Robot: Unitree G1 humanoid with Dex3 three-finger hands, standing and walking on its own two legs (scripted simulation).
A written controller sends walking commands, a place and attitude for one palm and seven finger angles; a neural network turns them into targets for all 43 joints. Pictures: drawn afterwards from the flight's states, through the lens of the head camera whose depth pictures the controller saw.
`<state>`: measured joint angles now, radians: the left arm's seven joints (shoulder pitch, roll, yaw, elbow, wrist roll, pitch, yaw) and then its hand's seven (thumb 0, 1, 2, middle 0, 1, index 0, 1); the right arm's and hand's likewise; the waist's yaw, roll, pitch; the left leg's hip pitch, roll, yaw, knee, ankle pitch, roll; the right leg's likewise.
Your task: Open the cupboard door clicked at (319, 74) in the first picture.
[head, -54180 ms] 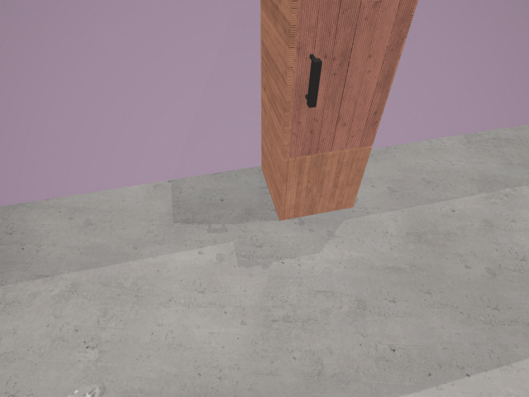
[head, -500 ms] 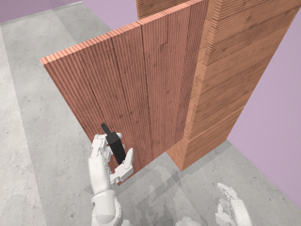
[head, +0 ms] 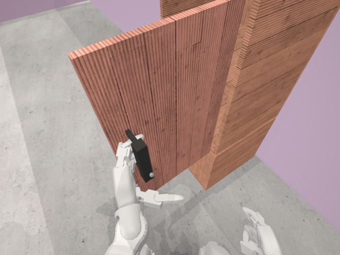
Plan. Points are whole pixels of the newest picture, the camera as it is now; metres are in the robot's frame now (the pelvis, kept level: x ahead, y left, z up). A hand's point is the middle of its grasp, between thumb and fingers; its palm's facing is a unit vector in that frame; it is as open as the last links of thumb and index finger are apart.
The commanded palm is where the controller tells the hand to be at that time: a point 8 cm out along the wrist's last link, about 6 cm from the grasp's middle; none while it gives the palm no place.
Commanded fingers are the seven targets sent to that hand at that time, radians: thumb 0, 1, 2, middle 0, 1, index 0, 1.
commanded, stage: open thumb and fingers to let go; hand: left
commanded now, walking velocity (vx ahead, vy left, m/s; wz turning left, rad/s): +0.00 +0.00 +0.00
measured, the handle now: (138, 156) +0.33 +0.10 +0.05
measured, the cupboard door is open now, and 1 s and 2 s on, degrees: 93 94 94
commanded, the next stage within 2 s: slide the hand sideways off the handle in 0.08 s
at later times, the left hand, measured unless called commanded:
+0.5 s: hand (145, 189) +0.25 +0.07 +0.06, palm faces -0.14 -0.99 +0.04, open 16.3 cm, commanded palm +0.22 +0.12 +0.05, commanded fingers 0.00 -0.50 0.30 -0.15 -0.30 -0.15 -0.30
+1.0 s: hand (125, 209) +0.21 +0.10 +0.05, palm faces -0.10 -0.99 -0.01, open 16.4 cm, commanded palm +0.18 +0.17 +0.05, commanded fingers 0.00 -0.50 0.30 -0.15 -0.30 -0.15 -0.30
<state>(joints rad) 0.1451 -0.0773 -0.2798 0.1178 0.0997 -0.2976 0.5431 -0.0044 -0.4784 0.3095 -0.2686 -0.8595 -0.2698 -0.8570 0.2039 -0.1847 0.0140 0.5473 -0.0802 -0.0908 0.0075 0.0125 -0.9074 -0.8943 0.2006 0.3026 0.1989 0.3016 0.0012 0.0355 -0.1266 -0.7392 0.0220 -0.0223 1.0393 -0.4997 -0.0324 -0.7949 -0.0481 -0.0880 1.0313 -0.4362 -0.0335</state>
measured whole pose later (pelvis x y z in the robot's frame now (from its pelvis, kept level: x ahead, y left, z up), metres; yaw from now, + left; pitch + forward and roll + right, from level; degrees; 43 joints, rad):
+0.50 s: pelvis +0.00 +0.02 +0.00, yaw -1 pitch +11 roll +0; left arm 0.26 0.03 -0.26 -0.06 -0.04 -0.27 0.05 -0.01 -0.50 0.30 -0.13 -0.33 -0.15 -0.34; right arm 0.27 -0.23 0.02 0.43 -0.02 -0.12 0.01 0.01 -0.91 -0.89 0.20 0.30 0.20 0.30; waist 0.00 0.04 -0.11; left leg -0.75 0.00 0.00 1.07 -0.52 0.00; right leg -0.81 -0.06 -0.06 1.05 -0.44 0.00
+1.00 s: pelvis +0.01 +0.02 -0.02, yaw -1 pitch +14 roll -1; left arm 0.55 0.11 -0.19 -0.31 -0.05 -0.30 -0.04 -0.01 -0.50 0.30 -0.15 -0.30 -0.15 -0.30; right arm 0.27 -0.22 0.02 0.35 -0.02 -0.10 0.00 0.01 -0.91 -0.89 0.20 0.30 0.20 0.30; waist 0.02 0.04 -0.13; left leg -0.83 0.02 -0.01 1.18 -0.59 0.00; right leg -0.88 -0.06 -0.07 1.15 -0.51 -0.01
